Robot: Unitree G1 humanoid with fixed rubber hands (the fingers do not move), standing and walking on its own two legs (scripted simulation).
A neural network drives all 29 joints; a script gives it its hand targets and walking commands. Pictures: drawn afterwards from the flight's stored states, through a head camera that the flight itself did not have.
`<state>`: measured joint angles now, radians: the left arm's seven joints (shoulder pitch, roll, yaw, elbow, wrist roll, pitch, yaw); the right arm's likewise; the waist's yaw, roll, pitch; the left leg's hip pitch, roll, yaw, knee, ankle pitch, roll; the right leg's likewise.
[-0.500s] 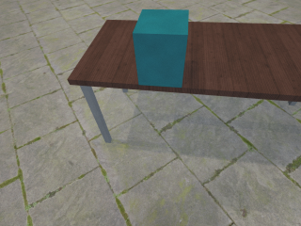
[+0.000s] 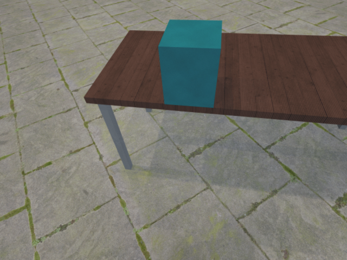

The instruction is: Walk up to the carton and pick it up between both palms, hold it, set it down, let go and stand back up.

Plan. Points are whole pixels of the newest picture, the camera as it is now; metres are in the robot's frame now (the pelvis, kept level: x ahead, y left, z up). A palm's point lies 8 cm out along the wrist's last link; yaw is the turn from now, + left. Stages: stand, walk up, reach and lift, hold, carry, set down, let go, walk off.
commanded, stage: stand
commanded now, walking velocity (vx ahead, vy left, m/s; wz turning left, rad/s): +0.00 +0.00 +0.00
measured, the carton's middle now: (191, 64) +0.80 -0.06 +0.01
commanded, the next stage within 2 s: walk up in 0.92 s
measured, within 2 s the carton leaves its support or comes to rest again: neither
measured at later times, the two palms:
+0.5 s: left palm out of the picture -0.03 +0.21 -0.14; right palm out of the picture -0.03 -0.20 -0.15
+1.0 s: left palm out of the picture -0.05 +0.21 -0.14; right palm out of the picture -0.04 -0.19 -0.15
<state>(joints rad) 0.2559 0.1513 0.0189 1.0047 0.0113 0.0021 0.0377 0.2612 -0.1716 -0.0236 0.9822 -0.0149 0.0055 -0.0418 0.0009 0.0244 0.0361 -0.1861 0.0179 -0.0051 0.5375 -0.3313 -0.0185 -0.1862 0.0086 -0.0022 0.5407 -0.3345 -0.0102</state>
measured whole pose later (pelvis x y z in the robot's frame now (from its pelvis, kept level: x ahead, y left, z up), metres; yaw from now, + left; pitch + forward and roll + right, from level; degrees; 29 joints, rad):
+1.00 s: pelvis -0.03 +0.01 +0.01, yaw +0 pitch -2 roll +0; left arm 0.28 0.10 0.02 1.15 0.01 0.00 0.04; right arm 0.28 -0.10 -0.01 1.15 -0.02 0.00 -0.04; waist 0.01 0.02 0.05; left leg -0.18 0.01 -0.01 0.45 -0.24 -0.01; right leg -0.17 0.00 -0.01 0.46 -0.24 0.00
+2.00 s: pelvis +0.25 -0.01 -0.01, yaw -6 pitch +4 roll +2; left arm 0.03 0.15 0.01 0.95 0.02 -0.09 -0.03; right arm 0.43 -0.12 -0.02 1.12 0.02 -0.06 -0.01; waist -0.04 0.00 0.12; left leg -0.26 0.04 0.02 1.23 -0.46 -0.04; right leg -0.51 -0.06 -0.15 0.65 -0.14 -0.07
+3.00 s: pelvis +0.29 -0.03 +0.00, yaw -9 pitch +1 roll +4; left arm 0.41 0.19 0.02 1.03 0.02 0.05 0.01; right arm 0.21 -0.25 -0.11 1.00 -0.03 0.10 -0.03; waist 0.07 0.02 -0.05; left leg -0.63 0.01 -0.04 0.88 -0.36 -0.02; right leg -0.23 -0.05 -0.03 0.57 -0.37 -0.04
